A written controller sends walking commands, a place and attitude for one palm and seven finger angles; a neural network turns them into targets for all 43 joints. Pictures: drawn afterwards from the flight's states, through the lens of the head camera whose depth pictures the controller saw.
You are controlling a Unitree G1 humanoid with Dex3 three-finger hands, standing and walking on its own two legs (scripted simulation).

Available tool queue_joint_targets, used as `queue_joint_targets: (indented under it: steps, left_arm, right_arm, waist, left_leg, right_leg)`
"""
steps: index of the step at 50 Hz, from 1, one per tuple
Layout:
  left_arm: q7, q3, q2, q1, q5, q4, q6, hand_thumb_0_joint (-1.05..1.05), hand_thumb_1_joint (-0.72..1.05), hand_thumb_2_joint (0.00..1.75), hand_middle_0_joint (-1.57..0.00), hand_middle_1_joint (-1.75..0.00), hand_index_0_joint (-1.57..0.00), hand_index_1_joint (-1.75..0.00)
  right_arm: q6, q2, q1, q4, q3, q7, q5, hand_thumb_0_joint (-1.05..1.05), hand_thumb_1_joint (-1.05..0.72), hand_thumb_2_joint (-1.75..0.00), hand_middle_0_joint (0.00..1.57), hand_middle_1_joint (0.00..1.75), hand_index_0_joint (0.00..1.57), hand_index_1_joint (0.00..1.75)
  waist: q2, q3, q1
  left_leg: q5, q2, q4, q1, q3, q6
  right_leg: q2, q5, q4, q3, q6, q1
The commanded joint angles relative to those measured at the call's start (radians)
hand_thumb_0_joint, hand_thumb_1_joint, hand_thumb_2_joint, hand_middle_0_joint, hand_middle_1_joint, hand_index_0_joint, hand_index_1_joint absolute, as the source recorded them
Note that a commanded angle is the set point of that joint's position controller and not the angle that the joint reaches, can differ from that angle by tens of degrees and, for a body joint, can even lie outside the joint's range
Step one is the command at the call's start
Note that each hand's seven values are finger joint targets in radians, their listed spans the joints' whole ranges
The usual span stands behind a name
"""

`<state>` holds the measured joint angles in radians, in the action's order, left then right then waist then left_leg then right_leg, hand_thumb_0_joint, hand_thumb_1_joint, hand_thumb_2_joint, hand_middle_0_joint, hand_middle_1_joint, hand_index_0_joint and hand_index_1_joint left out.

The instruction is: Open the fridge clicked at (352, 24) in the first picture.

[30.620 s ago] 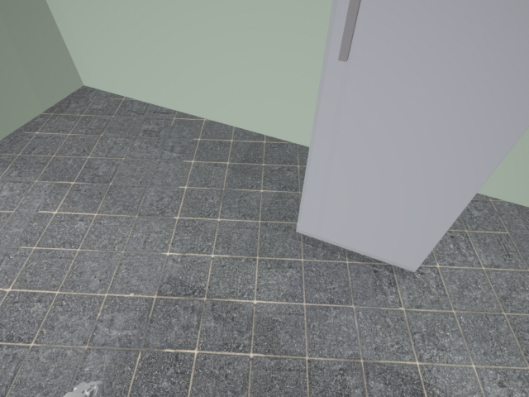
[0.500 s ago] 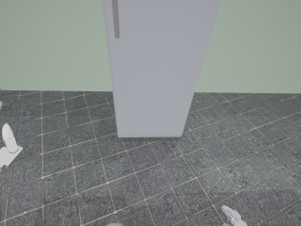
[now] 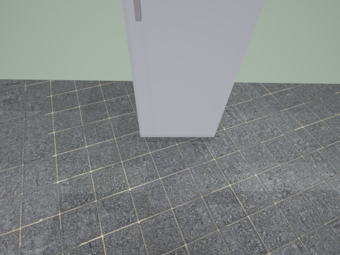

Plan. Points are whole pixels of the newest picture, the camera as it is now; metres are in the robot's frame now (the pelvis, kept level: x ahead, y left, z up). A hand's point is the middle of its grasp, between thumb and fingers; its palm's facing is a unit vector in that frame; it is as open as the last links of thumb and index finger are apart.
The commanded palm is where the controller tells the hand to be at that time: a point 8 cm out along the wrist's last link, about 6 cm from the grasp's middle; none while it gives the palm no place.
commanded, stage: let the arm hang, fingers relaxed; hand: left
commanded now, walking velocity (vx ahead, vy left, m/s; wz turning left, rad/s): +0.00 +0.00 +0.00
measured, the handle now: out of the picture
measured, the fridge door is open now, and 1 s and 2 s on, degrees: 0 0 0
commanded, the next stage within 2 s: look to check the result in 0.60 s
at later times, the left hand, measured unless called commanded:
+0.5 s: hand out of the picture +0.09 +0.20 -0.17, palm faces -0.06 -0.98 -0.20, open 7.4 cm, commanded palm none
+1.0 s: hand out of the picture +0.02 +0.21 -0.18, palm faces -0.06 -0.98 -0.20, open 7.4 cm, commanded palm none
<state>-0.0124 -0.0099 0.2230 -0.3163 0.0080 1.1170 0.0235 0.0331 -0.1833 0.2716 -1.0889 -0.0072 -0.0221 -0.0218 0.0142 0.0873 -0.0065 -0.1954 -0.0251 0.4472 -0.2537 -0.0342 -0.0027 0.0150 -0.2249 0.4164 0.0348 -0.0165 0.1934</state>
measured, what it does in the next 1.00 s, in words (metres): stands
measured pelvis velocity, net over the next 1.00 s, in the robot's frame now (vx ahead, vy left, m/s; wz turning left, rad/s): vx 0.02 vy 0.03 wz -0.04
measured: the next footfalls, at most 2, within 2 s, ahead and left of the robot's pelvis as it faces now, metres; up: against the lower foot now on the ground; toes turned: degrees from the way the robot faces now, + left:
none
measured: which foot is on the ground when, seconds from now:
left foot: down 0.00-1.00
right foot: down 0.00-1.00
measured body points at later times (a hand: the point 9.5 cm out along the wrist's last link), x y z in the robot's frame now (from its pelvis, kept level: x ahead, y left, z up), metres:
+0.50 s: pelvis +0.02 +0.03 +0.00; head +0.03 +0.03 +0.45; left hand +0.09 +0.25 -0.15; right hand +0.04 -0.21 -0.15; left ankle +0.03 +0.12 -0.74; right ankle +0.00 -0.11 -0.74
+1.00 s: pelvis +0.02 +0.03 +0.00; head +0.04 +0.04 +0.45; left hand +0.03 +0.26 -0.16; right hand +0.01 -0.20 -0.15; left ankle +0.03 +0.12 -0.74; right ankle +0.00 -0.11 -0.74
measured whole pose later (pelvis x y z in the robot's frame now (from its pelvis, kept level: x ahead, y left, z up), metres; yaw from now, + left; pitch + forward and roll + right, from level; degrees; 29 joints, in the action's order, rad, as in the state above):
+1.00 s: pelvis +0.02 +0.03 +0.00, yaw -2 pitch -1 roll +0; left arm -0.03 -0.01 0.19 -0.25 0.01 1.17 0.00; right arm 0.00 -0.16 0.23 -1.17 0.00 -0.03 -0.02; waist 0.01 0.05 0.01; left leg -0.20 0.02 0.36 -0.16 -0.09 -0.05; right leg -0.03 -0.23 0.36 -0.02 0.03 0.12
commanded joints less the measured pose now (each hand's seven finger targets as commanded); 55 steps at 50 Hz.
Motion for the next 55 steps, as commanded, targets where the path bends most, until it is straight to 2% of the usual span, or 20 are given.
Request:
queue_joint_targets:
  steps: [1, 4, 8, 9, 12, 16, 19, 23, 24, 26, 29, 31, 34, 37, 39, 42, 48, 49, 53, 55]
  left_arm:
    - [-0.016, 0.015, 0.099, 0.038, 0.004, -0.028, -0.039, 0.0, 0.9, 0.9, -0.2, -0.3, -0.2, -0.3]
    - [-0.02, 0.014, 0.1, 0.038, 0.006, -0.007, -0.038, 0.0, 0.9, 0.9, -0.2, -0.3, -0.2, -0.3]
    - [-0.022, 0.013, 0.091, 0.057, 0.007, 0.003, -0.035, 0.0, 0.9, 0.9, -0.2, -0.3, -0.2, -0.3]
    - [-0.023, 0.015, 0.094, 0.05, 0.009, 0.002, -0.036, 0.0, 0.9, 0.9, -0.2, -0.3, -0.2, -0.3]
    - [-0.024, 0.016, 0.089, 0.071, 0.01, 0.001, -0.036, 0.0, 0.9, 0.9, -0.2, -0.3, -0.2, -0.3]
    - [-0.024, 0.016, 0.089, 0.089, 0.011, -0.006, -0.035, 0.0, 0.9, 0.9, -0.2, -0.3, -0.2, -0.3]
    - [-0.024, 0.019, 0.096, 0.087, 0.012, -0.013, -0.04, 0.0, 0.9, 0.9, -0.2, -0.3, -0.2, -0.3]
    - [-0.025, 0.02, 0.09, 0.095, 0.011, -0.016, -0.042, 0.0, 0.9, 0.9, -0.2, -0.3, -0.2, -0.3]
    - [-0.025, 0.02, 0.092, 0.088, 0.011, -0.015, -0.043, 0.0, 0.9, 0.9, -0.2, -0.3, -0.2, -0.3]
    - [-0.025, 0.018, 0.087, 0.091, 0.01, -0.014, -0.042, 0.0, 0.9, 0.9, -0.2, -0.3, -0.2, -0.3]
    - [-0.025, 0.019, 0.089, 0.075, 0.011, -0.011, -0.044, 0.0, 0.9, 0.9, -0.2, -0.3, -0.2, -0.3]
    - [-0.025, 0.016, 0.082, 0.074, 0.01, -0.006, -0.042, 0.0, 0.9, 0.9, -0.2, -0.3, -0.2, -0.3]
    - [-0.026, 0.017, 0.083, 0.056, 0.01, 0.0, -0.043, 0.0, 0.9, 0.9, -0.2, -0.3, -0.2, -0.3]
    - [-0.026, 0.016, 0.078, 0.052, 0.01, 0.007, -0.042, 0.0, 0.9, 0.9, -0.2, -0.3, -0.2, -0.3]
    - [-0.027, 0.017, 0.083, 0.04, 0.009, 0.009, -0.044, 0.0, 0.9, 0.9, -0.2, -0.3, -0.2, -0.3]
    - [-0.027, 0.013, 0.075, 0.038, 0.009, 0.018, -0.04, 0.0, 0.9, 0.9, -0.2, -0.3, -0.2, -0.3]
    - [-0.027, 0.013, 0.077, 0.032, 0.01, 0.022, -0.041, 0.0, 0.9, 0.9, -0.2, -0.3, -0.2, -0.3]
    - [-0.028, 0.014, 0.08, 0.027, 0.011, 0.02, -0.043, 0.0, 0.9, 0.9, -0.2, -0.3, -0.2, -0.3]
    - [-0.027, 0.012, 0.076, 0.039, 0.011, 0.021, -0.04, 0.0, 0.9, 0.9, -0.2, -0.3, -0.2, -0.3]
    - [-0.027, 0.012, 0.078, 0.043, 0.012, 0.02, -0.041, 0.0, 0.9, 0.9, -0.2, -0.3, -0.2, -0.3]
  right_arm:
    - [-0.037, -0.123, 0.007, 0.02, 0.029, -0.01, 0.005, 0.0, -0.9, -0.9, 0.2, 0.3, 0.2, 0.3]
    - [-0.039, -0.12, 0.01, -0.002, 0.028, -0.009, 0.008, 0.0, -0.9, -0.9, 0.2, 0.3, 0.2, 0.3]
    - [-0.037, -0.109, -0.008, -0.018, 0.026, -0.008, 0.004, 0.0, -0.9, -0.9, 0.2, 0.3, 0.2, 0.3]
    - [-0.038, -0.109, -0.005, -0.019, 0.026, -0.006, 0.005, 0.0, -0.9, -0.9, 0.2, 0.3, 0.2, 0.3]
    - [-0.039, -0.1, -0.019, -0.029, 0.024, -0.006, 0.002, 0.0, -0.9, -0.9, 0.2, 0.3, 0.2, 0.3]
    - [-0.038, -0.104, -0.03, -0.029, 0.024, -0.003, 0.0, 0.0, -0.9, -0.9, 0.2, 0.3, 0.2, 0.3]
    - [-0.042, -0.109, -0.029, -0.028, 0.026, -0.001, 0.003, 0.0, -0.9, -0.9, 0.2, 0.3, 0.2, 0.3]
    - [-0.045, -0.106, -0.031, -0.031, 0.027, -0.002, 0.001, 0.0, -0.9, -0.9, 0.2, 0.3, 0.2, 0.3]
    - [-0.045, -0.107, -0.026, -0.03, 0.027, -0.003, 0.004, 0.0, -0.9, -0.9, 0.2, 0.3, 0.2, 0.3]
    - [-0.044, -0.103, -0.023, -0.035, 0.026, -0.004, 0.002, 0.0, -0.9, -0.9, 0.2, 0.3, 0.2, 0.3]
    - [-0.045, -0.106, -0.013, -0.035, 0.028, -0.004, 0.005, 0.0, -0.9, -0.9, 0.2, 0.3, 0.2, 0.3]
    - [-0.044, -0.102, -0.01, -0.039, 0.028, -0.005, 0.003, 0.0, -0.9, -0.9, 0.2, 0.3, 0.2, 0.3]
    - [-0.046, -0.104, -0.001, -0.04, 0.029, -0.007, 0.006, 0.0, -0.9, -0.9, 0.2, 0.3, 0.2, 0.3]
    - [-0.046, -0.1, 0.006, -0.045, 0.029, -0.009, 0.005, 0.0, -0.9, -0.9, 0.2, 0.3, 0.2, 0.3]
    - [-0.047, -0.105, 0.013, -0.043, 0.03, -0.01, 0.008, 0.0, -0.9, -0.9, 0.2, 0.3, 0.2, 0.3]
    - [-0.043, -0.099, 0.006, -0.049, 0.029, -0.01, 0.006, 0.0, -0.9, -0.9, 0.2, 0.3, 0.2, 0.3]
    - [-0.045, -0.1, 0.008, -0.048, 0.029, -0.011, 0.007, 0.0, -0.9, -0.9, 0.2, 0.3, 0.2, 0.3]
    - [-0.045, -0.106, 0.011, -0.046, 0.031, -0.011, 0.009, 0.0, -0.9, -0.9, 0.2, 0.3, 0.2, 0.3]
    - [-0.043, -0.102, -0.001, -0.049, 0.029, -0.01, 0.006, 0.0, -0.9, -0.9, 0.2, 0.3, 0.2, 0.3]
    - [-0.042, -0.105, -0.003, -0.046, 0.031, -0.009, 0.007, 0.0, -0.9, -0.9, 0.2, 0.3, 0.2, 0.3]
  waist:
    - [-0.015, -0.114, 0.018]
    - [-0.009, -0.11, 0.016]
    - [-0.022, -0.07, 0.015]
    - [-0.023, -0.092, 0.013]
    - [-0.023, -0.073, 0.014]
    - [-0.026, -0.046, 0.014]
    - [-0.029, -0.074, 0.012]
    - [-0.036, -0.068, 0.016]
    - [-0.016, -0.074, 0.015]
    - [-0.033, -0.054, 0.017]
    - [-0.027, -0.075, 0.017]
    - [-0.026, -0.051, 0.02]
    - [-0.025, -0.078, 0.018]
    - [-0.031, -0.064, 0.021]
    - [-0.006, -0.085, 0.02]
    - [-0.023, -0.047, 0.021]
    - [-0.023, -0.053, 0.021]
    - [-0.014, -0.074, 0.021]
    - [-0.028, -0.028, 0.022]
    - [-0.02, -0.032, 0.023]
  left_leg:
    - [0.114, -0.094, -0.101, 0.095, 0.087, -0.031]
    - [0.153, -0.097, -0.107, 0.103, 0.084, -0.031]
    - [0.13, -0.095, -0.126, 0.09, 0.085, -0.029]
    - [0.153, -0.094, -0.122, 0.101, 0.084, -0.03]
    - [0.168, -0.095, -0.131, 0.1, 0.08, -0.028]
    - [0.124, -0.091, -0.152, 0.093, 0.083, -0.026]
    - [0.166, -0.092, -0.146, 0.11, 0.079, -0.027]
    - [0.188, -0.091, -0.15, 0.122, 0.071, -0.026]
    - [0.191, -0.092, -0.147, 0.126, 0.074, -0.028]
    - [0.174, -0.091, -0.153, 0.12, 0.069, -0.026]
    - [0.175, -0.09, -0.15, 0.134, 0.069, -0.029]
    - [0.159, -0.09, -0.155, 0.128, 0.066, -0.029]
    - [0.178, -0.09, -0.148, 0.146, 0.068, -0.033]
    - [0.168, -0.091, -0.152, 0.142, 0.063, -0.034]
    - [0.197, -0.091, -0.141, 0.155, 0.066, -0.036]
    - [0.15, -0.09, -0.153, 0.144, 0.064, -0.036]
    - [0.161, -0.09, -0.15, 0.146, 0.065, -0.037]
    - [0.172, -0.092, -0.144, 0.154, 0.065, -0.038]
    - [0.128, -0.09, -0.16, 0.133, 0.066, -0.035]
    - [0.104, -0.089, -0.163, 0.13, 0.068, -0.034]
  right_leg:
    - [-0.119, 0.115, -0.091, -0.101, -0.018, -0.02]
    - [-0.119, 0.134, -0.086, -0.096, -0.014, -0.029]
    - [-0.12, 0.103, -0.09, -0.094, -0.008, -0.015]
    - [-0.122, 0.12, -0.086, -0.095, -0.008, -0.026]
    - [-0.125, 0.129, -0.083, -0.092, -0.003, -0.022]
    - [-0.121, 0.089, -0.093, -0.098, 0.001, -0.007]
    - [-0.125, 0.125, -0.092, -0.099, 0.003, -0.027]
    - [-0.127, 0.144, -0.093, -0.102, 0.004, -0.025]
    - [-0.126, 0.147, -0.095, -0.101, 0.003, -0.028]
    - [-0.126, 0.133, -0.099, -0.103, 0.004, -0.02]
    - [-0.124, 0.137, -0.102, -0.105, 0.002, -0.029]
    - [-0.124, 0.125, -0.103, -0.106, 0.002, -0.015]
    - [-0.123, 0.136, -0.1, -0.106, 0.0, -0.027]
    - [-0.124, 0.13, -0.101, -0.107, 0.0, -0.02]
    - [-0.125, 0.159, -0.099, -0.107, -0.001, -0.031]
    - [-0.124, 0.117, -0.104, -0.107, 0.0, -0.006]
    - [-0.125, 0.132, -0.102, -0.108, 0.0, -0.011]
    - [-0.124, 0.141, -0.102, -0.106, 0.0, -0.021]
    - [-0.124, 0.103, -0.109, -0.108, 0.001, 0.001]
    - [-0.123, 0.087, -0.111, -0.107, 0.002, 0.001]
